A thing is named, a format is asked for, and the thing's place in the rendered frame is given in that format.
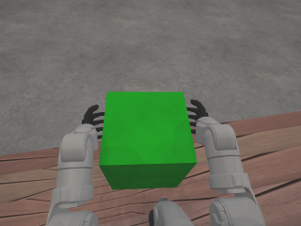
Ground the carton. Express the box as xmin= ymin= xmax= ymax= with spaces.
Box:
xmin=99 ymin=91 xmax=198 ymax=190

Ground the left robot forearm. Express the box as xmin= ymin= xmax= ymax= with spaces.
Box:
xmin=45 ymin=123 xmax=99 ymax=226

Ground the right robot shin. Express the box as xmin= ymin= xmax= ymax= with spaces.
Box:
xmin=153 ymin=197 xmax=168 ymax=226

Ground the robot left upper arm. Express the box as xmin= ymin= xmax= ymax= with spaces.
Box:
xmin=47 ymin=210 xmax=99 ymax=226

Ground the right robot forearm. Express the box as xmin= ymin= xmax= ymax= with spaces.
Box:
xmin=196 ymin=117 xmax=266 ymax=226

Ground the right robot thigh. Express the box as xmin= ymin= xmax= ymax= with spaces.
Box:
xmin=153 ymin=201 xmax=195 ymax=226

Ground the robot right upper arm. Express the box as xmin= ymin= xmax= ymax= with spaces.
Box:
xmin=209 ymin=197 xmax=265 ymax=226

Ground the right robot hand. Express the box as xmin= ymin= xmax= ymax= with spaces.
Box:
xmin=186 ymin=99 xmax=209 ymax=134

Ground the left robot hand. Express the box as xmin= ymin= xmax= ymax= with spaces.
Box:
xmin=82 ymin=105 xmax=105 ymax=139

